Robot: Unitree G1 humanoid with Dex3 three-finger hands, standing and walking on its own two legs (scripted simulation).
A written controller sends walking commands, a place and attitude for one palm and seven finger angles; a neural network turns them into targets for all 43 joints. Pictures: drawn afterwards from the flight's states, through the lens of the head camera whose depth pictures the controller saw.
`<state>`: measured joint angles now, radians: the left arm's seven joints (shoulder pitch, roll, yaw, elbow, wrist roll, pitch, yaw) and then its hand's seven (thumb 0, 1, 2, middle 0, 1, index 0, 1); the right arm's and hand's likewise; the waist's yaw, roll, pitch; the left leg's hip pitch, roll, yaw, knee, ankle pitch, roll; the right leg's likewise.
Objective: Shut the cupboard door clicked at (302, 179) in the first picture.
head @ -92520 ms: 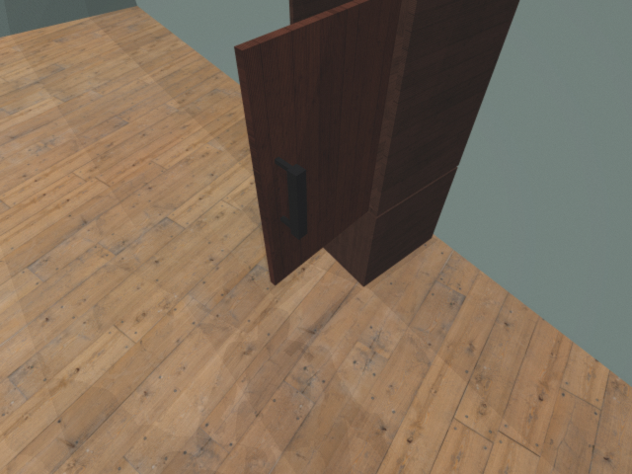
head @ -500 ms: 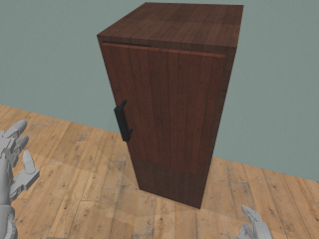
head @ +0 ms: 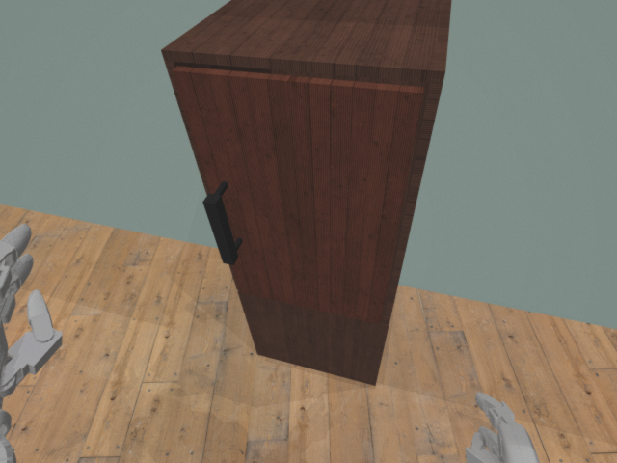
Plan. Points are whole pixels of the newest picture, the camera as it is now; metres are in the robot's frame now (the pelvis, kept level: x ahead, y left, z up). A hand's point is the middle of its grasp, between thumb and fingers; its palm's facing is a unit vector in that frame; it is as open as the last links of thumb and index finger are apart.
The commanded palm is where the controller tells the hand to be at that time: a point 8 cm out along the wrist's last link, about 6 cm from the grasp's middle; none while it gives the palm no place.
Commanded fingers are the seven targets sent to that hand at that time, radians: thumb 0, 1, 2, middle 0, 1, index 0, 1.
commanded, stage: step back with the hand held close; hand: left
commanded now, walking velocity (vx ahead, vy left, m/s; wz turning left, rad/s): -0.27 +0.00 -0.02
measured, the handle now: (226, 224) +0.56 +0.21 -0.05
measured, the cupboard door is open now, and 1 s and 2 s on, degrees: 0 0 0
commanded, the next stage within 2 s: stop stepping back and stand still in 1.36 s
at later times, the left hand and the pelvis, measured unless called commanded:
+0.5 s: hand out of the picture +0.14 +0.28 +0.16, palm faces +0.45 -0.77 -0.45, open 7.4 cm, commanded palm +0.08 +0.31 +0.18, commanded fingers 0.00 0.90 0.90 -0.20 -0.30 -0.20 -0.30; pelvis -0.06 +0.01 -0.01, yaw -1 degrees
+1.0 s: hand out of the picture +0.09 +0.27 +0.16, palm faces +0.44 -0.77 -0.47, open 7.4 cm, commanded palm +0.03 +0.30 +0.18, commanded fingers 0.00 0.90 0.90 -0.20 -0.30 -0.20 -0.30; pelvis -0.11 +0.00 -0.02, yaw +1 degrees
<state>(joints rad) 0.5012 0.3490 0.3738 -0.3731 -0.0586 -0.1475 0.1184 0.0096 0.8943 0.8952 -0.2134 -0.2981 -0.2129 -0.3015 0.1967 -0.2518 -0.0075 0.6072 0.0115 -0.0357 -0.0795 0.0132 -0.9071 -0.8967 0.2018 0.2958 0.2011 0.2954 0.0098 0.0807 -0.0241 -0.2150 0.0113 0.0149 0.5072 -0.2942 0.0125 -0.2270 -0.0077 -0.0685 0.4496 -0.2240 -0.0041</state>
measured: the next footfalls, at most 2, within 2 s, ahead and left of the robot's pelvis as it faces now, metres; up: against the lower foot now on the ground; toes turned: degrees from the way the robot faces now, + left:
left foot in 1.20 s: -0.06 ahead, +0.11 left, +0.00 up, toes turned +3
right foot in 1.46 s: -0.28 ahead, -0.12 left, +0.00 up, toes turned +2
